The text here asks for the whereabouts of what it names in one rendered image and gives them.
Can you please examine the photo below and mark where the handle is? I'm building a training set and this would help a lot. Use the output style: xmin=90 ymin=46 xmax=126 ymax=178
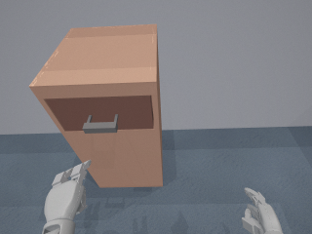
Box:
xmin=82 ymin=114 xmax=119 ymax=134

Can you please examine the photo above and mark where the left robot hand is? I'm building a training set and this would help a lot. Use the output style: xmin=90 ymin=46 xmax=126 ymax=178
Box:
xmin=44 ymin=160 xmax=92 ymax=222

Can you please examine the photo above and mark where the drawer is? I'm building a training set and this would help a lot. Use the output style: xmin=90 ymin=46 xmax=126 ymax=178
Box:
xmin=45 ymin=95 xmax=154 ymax=132

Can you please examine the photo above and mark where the cabinet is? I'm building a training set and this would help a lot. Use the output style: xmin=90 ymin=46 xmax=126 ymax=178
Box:
xmin=28 ymin=23 xmax=163 ymax=188

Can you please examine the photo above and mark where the right robot hand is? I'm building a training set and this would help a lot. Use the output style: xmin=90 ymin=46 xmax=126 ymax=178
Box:
xmin=242 ymin=187 xmax=283 ymax=234

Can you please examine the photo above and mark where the robot left forearm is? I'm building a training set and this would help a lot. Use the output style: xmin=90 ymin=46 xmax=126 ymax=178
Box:
xmin=42 ymin=218 xmax=76 ymax=234

